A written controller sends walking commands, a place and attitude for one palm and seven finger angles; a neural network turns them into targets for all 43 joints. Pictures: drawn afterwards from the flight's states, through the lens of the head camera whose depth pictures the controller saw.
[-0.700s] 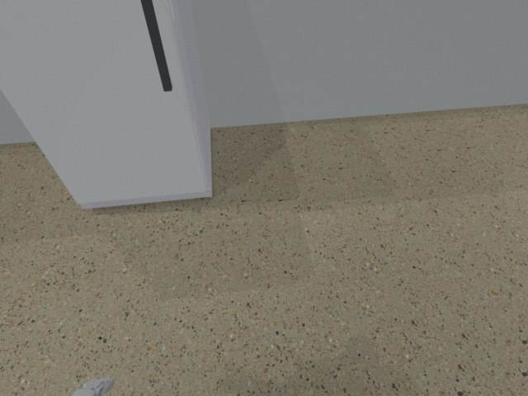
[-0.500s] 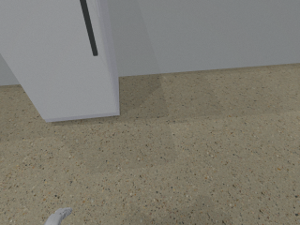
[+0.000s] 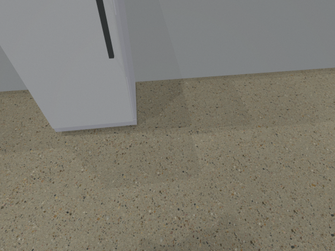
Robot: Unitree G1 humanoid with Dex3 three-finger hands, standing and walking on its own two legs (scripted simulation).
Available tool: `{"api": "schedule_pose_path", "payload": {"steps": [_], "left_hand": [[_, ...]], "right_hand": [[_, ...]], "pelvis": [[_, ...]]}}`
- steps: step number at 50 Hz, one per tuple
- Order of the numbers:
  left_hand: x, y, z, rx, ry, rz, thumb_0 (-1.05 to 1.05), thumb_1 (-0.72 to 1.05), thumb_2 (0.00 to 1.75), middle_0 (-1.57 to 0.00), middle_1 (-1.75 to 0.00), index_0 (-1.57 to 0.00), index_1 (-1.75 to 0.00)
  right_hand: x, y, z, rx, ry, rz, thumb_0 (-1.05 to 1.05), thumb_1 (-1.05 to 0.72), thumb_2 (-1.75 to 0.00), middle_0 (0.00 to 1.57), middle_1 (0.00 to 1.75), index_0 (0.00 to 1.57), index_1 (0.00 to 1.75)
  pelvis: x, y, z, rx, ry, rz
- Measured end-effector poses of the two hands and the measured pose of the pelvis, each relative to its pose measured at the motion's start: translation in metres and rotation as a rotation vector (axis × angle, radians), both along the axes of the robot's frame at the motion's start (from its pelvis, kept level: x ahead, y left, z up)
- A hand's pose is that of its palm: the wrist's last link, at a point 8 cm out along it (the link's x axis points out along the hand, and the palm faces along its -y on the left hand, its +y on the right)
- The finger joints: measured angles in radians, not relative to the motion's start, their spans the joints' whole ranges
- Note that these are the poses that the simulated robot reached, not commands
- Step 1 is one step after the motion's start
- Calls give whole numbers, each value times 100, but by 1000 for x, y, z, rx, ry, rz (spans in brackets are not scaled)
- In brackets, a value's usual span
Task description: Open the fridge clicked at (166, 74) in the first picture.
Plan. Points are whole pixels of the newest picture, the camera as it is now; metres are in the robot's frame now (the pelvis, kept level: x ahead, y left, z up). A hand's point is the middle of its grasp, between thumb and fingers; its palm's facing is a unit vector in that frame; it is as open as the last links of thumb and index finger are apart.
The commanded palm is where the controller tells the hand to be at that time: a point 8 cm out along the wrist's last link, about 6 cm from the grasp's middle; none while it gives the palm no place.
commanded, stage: stand and wait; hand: right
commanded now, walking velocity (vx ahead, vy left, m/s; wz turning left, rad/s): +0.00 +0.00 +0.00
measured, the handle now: (104, 20) +1.09 +0.38 +0.09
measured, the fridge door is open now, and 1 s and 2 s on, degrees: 0 0 0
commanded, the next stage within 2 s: look at it before walking up in 0.12 s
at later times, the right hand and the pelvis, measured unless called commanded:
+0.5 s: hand out of the picture +0.07 -0.24 -0.16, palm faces -0.03 +0.94 -0.33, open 7.4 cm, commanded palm none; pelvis +0.00 +0.01 +0.00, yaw +0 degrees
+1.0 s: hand out of the picture +0.07 -0.23 -0.16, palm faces -0.05 +0.94 -0.33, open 7.4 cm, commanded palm none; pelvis +0.00 +0.01 +0.00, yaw +3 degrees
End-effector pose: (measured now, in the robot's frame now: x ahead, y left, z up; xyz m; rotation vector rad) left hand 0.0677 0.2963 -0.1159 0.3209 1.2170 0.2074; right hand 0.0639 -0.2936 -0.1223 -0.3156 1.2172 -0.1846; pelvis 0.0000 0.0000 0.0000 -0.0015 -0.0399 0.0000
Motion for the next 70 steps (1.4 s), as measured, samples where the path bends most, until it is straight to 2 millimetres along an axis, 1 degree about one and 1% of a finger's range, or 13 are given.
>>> {"api": "schedule_pose_path", "payload": {"steps": [5, 11, 24, 43, 48, 52, 57, 59, 62, 63, 65, 67, 70], "left_hand": [[-5, 0, -1, -6, 2, 4, 1, 91, 90, -20, -30, -21, -30], [-5, -1, -2, -15, -4, 1, 1, 91, 90, -20, -30, -21, -30], [-2, 0, -2, -18, -10, -1, 1, 91, 90, -20, -30, -21, -30], [7, 4, 1, -10, -15, -5, 1, 91, 90, -20, -30, -21, -30], [7, 2, -1, -11, -31, 14, 1, 91, 90, -20, -30, -21, -30], [-2, -7, -9, -35, -49, 60, 1, 91, 90, -20, -30, -21, -30], [-25, -16, -27, -87, -48, 128, 1, 91, 90, -20, -30, -21, -30], [-36, -15, -36, -111, -43, 157, 1, 91, 90, -20, -30, -21, -30], [-50, -10, -53, -138, -28, 196, 1, 91, 90, -20, -30, -21, -30], [-54, -9, -55, -142, -17, 208, 1, 91, 90, -20, -30, -21, -30], [-62, -7, -53, -145, 0, 228, 1, 91, 90, -20, -30, -21, -30], [-68, -6, -46, -144, 2, 243, 1, 91, 90, -20, -30, -21, -30], [-74, -3, -35, -134, -8, 273, 1, 91, 90, -20, -30, -20, -30]], "right_hand": [[1, 2, 2, -1, -9, 5, 1, -90, -90, 20, 30, 20, 30], [4, 5, 3, 2, -23, 11, 1, -90, -90, 20, 30, 20, 30], [4, 9, 3, 5, -18, 13, 1, -90, -90, 20, 30, 20, 30], [5, 9, 3, 2, -7, 7, 1, -90, -90, 20, 30, 20, 30], [6, 11, 1, -2, 3, 9, 1, -90, -90, 20, 30, 20, 30], [4, 22, -7, 15, 36, 33, 1, -90, -90, 20, 30, 20, 30], [2, 45, -20, 47, 67, 76, 1, -90, -90, 20, 30, 20, 30], [2, 57, -22, 53, 73, 88, 1, -90, -90, 20, 30, 20, 30], [0, 73, -27, 55, 57, 114, 1, -90, -90, 20, 30, 20, 30], [-1, 78, -27, 56, 56, 117, 1, -90, -90, 20, 30, 20, 30], [-6, 86, -24, 63, 64, 118, 1, -90, -90, 20, 30, 20, 30], [-8, 93, -20, 73, 78, 125, 1, -90, -90, 20, 30, 20, 30], [-7, 98, -15, 85, 90, 149, 1, -90, -90, 20, 30, 20, 30]], "pelvis": [[-3, 1, 0, 0, -1, 1], [-5, 3, 1, -1, 1, 1], [-4, 5, 1, -2, 5, 4], [0, 7, 2, -1, 5, 5], [0, 7, 0, -2, 10, 34], [-4, 8, -5, -8, 17, 76], [-12, 14, -14, -31, 17, 138], [-14, 20, -19, -36, 10, 167], [-17, 29, -29, -28, 16, 198], [-19, 30, -29, -22, 18, 200], [-22, 32, -25, -16, 22, 211], [-24, 33, -18, -17, 29, 228], [-26, 33, -10, -27, 43, 259]]}}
